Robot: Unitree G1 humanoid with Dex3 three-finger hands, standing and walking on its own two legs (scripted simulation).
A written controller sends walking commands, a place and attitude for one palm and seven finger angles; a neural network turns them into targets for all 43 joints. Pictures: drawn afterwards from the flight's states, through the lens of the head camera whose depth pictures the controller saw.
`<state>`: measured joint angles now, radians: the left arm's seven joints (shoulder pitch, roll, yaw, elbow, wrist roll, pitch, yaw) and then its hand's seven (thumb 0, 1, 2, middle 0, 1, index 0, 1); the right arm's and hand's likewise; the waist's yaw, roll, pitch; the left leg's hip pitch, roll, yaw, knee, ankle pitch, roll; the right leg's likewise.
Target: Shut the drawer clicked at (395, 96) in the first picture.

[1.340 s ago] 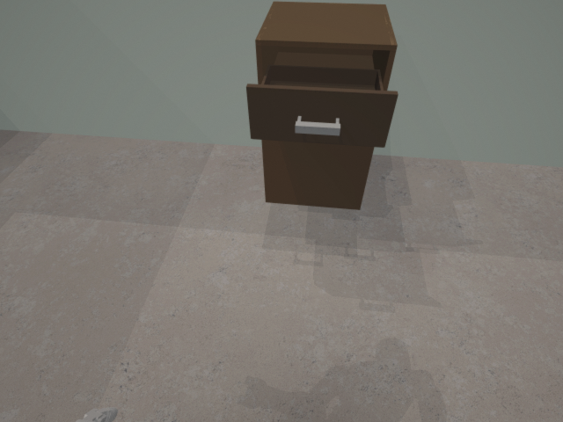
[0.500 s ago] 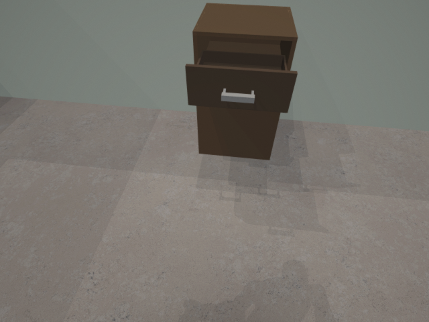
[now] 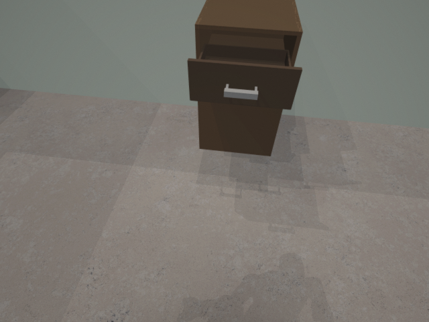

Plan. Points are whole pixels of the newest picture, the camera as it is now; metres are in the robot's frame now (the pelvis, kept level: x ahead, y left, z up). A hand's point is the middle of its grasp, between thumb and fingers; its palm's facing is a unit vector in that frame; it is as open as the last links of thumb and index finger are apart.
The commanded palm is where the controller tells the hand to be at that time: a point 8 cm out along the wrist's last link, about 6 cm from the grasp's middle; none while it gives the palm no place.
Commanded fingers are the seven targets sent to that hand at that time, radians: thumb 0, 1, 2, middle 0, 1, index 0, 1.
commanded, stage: look at it before walking up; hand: left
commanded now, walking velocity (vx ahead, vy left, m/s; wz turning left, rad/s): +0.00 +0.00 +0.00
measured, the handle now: (241, 90) +0.94 -0.04 -0.09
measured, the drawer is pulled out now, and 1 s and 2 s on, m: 0.30 0.30 0.30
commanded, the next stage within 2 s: walk to a spot facing it in 0.10 s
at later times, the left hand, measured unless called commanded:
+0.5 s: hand out of the picture +0.07 +0.22 -0.17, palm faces -0.09 -0.96 -0.28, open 7.3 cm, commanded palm none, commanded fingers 0.00 0.90 0.90 -0.20 -0.30 -0.20 -0.30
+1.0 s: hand out of the picture +0.09 +0.15 -0.16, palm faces -0.21 -0.95 -0.21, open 7.3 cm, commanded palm none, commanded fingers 0.00 0.90 0.90 -0.20 -0.30 -0.20 -0.30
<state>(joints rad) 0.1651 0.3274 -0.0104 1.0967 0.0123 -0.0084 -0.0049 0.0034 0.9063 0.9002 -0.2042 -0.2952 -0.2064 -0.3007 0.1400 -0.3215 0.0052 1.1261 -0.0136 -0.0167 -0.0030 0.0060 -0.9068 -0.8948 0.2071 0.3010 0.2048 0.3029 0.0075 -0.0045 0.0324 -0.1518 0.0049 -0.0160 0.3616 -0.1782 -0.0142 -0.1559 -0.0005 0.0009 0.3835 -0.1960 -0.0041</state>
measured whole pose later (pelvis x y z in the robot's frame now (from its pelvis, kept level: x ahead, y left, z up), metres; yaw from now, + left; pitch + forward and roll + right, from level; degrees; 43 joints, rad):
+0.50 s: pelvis +0.00 +0.00 -0.01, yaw -6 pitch -2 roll +1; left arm 0.23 0.28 0.02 1.02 0.02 0.04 -0.02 0.00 0.91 0.90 -0.20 -0.29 -0.20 -0.30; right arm 0.16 -0.26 -0.02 1.03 -0.02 0.01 -0.01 0.00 -0.91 -0.89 0.21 0.30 0.20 0.30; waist 0.02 -0.01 0.04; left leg -0.19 0.04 0.08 0.50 -0.28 -0.02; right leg -0.26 0.04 0.09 0.57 -0.29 -0.01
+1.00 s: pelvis +0.11 -0.04 +0.00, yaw -21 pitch +0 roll +1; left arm 0.50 0.14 0.04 1.03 0.03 -0.06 0.00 0.00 0.91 0.90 -0.21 -0.30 -0.21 -0.30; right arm 0.11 -0.21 -0.07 0.92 -0.02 -0.01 0.02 0.01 -0.91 -0.90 0.20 0.30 0.20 0.30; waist 0.08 0.03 0.04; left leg -0.63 0.10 0.01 0.97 -0.18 -0.07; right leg -0.04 0.07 0.15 0.33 -0.29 -0.06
